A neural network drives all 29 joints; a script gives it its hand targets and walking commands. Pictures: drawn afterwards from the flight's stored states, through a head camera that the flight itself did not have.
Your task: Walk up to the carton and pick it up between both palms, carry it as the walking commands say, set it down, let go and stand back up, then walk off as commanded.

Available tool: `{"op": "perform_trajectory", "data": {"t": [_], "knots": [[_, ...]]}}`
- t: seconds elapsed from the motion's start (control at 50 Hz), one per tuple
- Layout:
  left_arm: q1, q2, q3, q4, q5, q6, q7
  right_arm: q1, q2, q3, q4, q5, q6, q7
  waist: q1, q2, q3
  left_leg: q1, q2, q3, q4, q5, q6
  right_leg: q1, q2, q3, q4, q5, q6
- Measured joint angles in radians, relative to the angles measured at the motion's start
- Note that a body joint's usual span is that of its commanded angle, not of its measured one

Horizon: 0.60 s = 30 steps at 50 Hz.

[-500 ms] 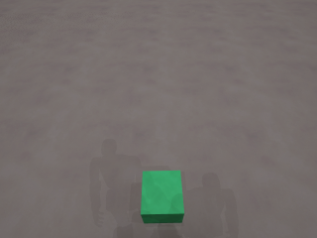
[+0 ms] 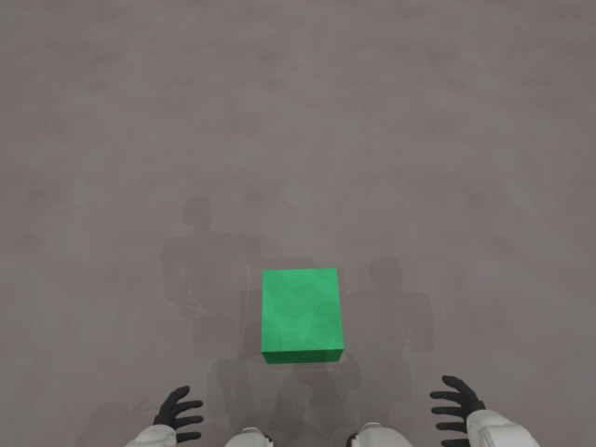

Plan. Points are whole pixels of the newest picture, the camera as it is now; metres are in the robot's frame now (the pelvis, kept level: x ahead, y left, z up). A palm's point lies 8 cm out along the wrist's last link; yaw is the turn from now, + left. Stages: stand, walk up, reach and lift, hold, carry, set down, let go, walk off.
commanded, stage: reach and lift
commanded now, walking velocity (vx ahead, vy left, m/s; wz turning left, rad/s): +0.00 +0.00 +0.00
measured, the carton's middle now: (301, 317) +0.46 +0.01 -0.65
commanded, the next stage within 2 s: none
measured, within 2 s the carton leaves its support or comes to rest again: neither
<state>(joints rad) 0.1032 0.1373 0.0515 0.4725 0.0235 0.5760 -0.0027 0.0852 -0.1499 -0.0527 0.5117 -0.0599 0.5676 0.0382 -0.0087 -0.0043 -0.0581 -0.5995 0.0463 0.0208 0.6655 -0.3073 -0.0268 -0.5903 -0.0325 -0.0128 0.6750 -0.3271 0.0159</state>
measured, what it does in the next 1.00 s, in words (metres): lowers itself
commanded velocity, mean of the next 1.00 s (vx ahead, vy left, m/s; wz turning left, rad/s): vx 0.00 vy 0.00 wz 0.00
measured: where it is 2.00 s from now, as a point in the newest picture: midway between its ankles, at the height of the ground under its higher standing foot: outside the picture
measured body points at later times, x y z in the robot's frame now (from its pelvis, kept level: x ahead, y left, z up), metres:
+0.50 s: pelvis -0.09 +0.00 -0.06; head +0.08 +0.00 +0.36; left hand +0.24 +0.22 -0.16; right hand +0.25 -0.22 -0.16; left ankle +0.00 +0.14 -0.72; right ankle -0.01 -0.13 -0.72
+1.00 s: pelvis -0.08 +0.00 -0.09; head +0.20 -0.01 +0.26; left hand +0.40 +0.20 -0.20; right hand +0.41 -0.23 -0.19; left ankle +0.00 +0.14 -0.72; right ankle -0.01 -0.13 -0.72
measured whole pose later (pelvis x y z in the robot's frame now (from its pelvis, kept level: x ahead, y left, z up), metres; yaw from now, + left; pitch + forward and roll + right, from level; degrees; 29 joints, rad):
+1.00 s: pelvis -0.08 +0.00 -0.09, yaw +0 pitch +39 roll +0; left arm -0.98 0.24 0.28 0.83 -0.04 0.26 0.06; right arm -1.02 -0.31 -0.27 0.89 0.02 0.25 0.01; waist 0.01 0.00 -0.02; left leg -1.44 0.02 -0.03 1.05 -0.30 -0.04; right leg -1.44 0.00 0.03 1.07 -0.32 0.02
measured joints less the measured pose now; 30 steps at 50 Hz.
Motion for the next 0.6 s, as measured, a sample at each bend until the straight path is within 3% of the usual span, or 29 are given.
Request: {"op": "perform_trajectory", "data": {"t": [0.12, 0.32, 0.6], "knots": [[-0.048, -0.01, 0.026, -0.035, 0.006, -0.085, 0.007, -0.047, -0.021, -0.041, -0.035, 0.008, -0.087, 0.03, 0.004, -0.005, -0.009, -0.18, -0.005, -0.001, 0.149, -0.038, 0.001, -0.186, -0.001, 0.02, 0.154, -0.038, 0.007], [-0.229, -0.009, 0.064, -0.042, -0.017, -0.048, 0.015, -0.244, -0.052, -0.073, -0.032, 0.037, -0.052, 0.031, 0.019, -0.002, 0.053, -0.299, -0.004, -0.013, 0.295, -0.052, -0.001, -0.305, 0.01, 0.029, 0.297, -0.049, 0.005], [-0.724, 0.046, 0.136, 0.202, -0.032, -0.055, 0.038, -0.724, -0.084, -0.135, 0.209, 0.045, -0.057, -0.009, 0.021, 0.004, 0.124, -0.479, -0.017, -0.034, 0.369, -0.011, -0.005, -0.486, 0.018, 0.035, 0.377, -0.011, 0.004]]}}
